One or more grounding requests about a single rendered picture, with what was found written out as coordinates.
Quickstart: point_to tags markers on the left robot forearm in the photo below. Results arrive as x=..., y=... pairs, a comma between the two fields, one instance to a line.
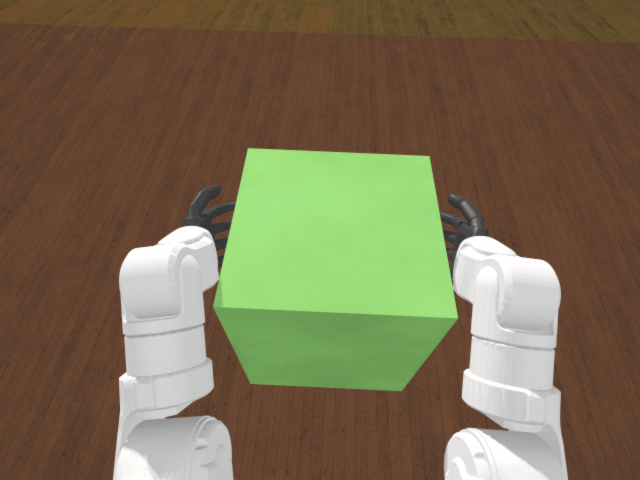
x=162, y=306

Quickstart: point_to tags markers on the left robot hand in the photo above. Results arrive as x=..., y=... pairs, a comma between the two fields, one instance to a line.
x=197, y=217

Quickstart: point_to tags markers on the right robot upper arm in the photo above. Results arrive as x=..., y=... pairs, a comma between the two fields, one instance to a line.
x=486, y=454

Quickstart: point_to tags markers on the right robot forearm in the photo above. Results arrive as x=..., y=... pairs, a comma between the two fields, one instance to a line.
x=514, y=327

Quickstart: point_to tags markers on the right robot hand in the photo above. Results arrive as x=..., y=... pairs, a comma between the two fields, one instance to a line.
x=466, y=229

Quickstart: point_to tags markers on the carton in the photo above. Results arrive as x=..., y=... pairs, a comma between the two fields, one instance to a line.
x=335, y=272

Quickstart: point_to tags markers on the left robot upper arm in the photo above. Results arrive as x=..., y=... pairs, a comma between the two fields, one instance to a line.
x=185, y=448

